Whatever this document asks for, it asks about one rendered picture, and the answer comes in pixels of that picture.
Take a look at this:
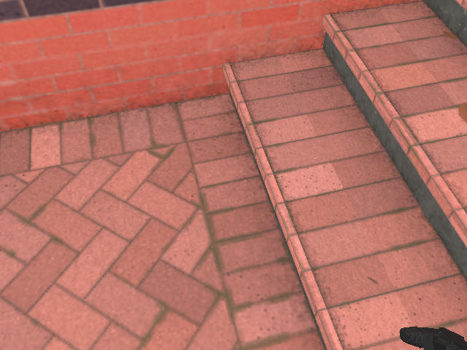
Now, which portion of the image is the robot right hand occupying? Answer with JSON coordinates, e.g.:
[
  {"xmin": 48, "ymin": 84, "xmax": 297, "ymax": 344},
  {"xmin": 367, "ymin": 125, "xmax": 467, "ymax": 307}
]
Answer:
[{"xmin": 400, "ymin": 327, "xmax": 467, "ymax": 350}]

